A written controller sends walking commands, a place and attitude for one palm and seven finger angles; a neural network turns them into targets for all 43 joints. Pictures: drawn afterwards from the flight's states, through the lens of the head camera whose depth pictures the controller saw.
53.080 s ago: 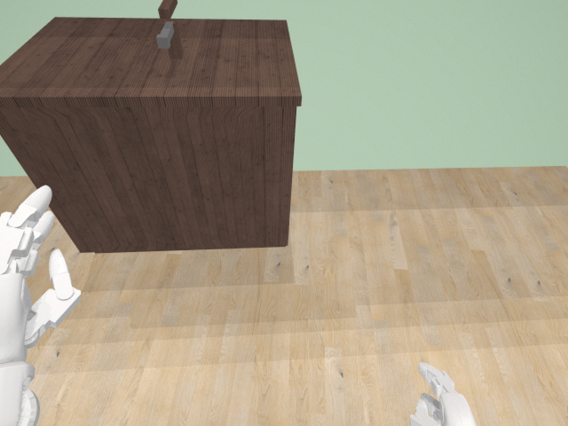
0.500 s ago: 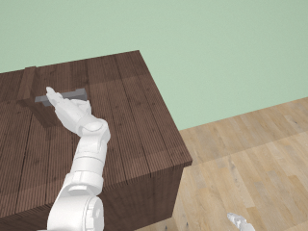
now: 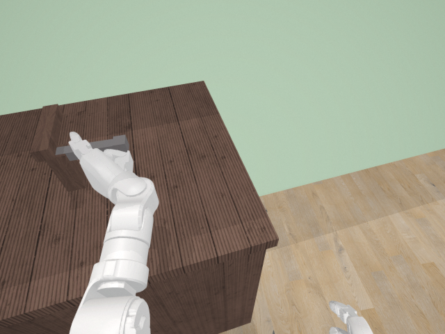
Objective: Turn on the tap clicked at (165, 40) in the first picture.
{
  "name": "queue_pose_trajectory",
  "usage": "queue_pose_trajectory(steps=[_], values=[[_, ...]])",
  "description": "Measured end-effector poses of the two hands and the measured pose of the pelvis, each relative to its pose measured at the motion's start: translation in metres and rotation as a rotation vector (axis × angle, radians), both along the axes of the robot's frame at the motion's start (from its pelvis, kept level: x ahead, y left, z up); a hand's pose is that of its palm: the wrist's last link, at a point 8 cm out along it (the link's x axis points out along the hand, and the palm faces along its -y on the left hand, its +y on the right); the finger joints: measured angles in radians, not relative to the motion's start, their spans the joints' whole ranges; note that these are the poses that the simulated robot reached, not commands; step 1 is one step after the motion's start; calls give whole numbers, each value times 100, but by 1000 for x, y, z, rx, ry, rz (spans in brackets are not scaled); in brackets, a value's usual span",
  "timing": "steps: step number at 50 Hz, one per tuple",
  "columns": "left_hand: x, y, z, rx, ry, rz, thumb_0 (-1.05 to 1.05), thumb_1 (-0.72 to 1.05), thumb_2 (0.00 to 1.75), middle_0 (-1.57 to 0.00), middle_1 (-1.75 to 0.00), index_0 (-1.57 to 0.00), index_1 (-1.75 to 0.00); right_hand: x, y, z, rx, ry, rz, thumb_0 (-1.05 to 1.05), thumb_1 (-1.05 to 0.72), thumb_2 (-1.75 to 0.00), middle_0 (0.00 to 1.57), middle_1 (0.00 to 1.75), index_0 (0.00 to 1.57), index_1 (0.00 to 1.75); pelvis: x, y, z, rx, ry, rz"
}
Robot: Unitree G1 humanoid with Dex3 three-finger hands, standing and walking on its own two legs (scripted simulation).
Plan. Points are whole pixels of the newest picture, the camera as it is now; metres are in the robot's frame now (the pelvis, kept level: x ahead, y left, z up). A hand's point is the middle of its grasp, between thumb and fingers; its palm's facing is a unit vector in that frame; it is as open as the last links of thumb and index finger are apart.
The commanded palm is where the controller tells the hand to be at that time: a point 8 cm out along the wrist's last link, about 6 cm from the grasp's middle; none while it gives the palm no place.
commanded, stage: lift the hand up off the lever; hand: left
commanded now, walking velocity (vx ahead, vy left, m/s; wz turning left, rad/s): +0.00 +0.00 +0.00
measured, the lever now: (120, 145) +0.43 +0.25 +0.11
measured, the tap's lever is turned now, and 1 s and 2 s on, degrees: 86 72 68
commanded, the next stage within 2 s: draw the hand back beside the body in 1.84 s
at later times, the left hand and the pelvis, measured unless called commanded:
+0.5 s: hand (123, 157) +0.38 +0.22 +0.13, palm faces +0.83 -0.56 -0.06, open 7.8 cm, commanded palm +0.33 +0.23 +0.15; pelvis +0.00 +0.00 +0.00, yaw +0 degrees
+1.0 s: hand (120, 161) +0.37 +0.22 +0.13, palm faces +0.82 -0.57 -0.05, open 7.8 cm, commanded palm +0.32 +0.23 +0.17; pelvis -0.01 +0.00 +0.00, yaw +0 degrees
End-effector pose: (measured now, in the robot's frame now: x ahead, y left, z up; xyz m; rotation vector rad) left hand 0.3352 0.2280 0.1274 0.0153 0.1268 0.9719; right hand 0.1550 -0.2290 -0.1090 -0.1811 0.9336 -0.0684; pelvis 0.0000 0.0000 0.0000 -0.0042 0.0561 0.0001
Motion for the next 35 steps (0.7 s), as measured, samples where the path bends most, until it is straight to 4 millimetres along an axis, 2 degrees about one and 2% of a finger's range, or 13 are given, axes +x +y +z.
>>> queue_pose_trajectory(steps=[12,35], values=[[-9,3,4,-15,-3,1,2,90,90,-17,-15,-15,-15,15,5,8,8,-56,22,1,-91,-90,20,30,20,30,-1,-2,1,0,-17,0],[-12,5,8,-42,12,4,2,90,90,-20,-17,-15,-15,8,5,7,7,-57,21,1,-91,-90,20,30,20,30,-4,-2,3,1,-32,-9]])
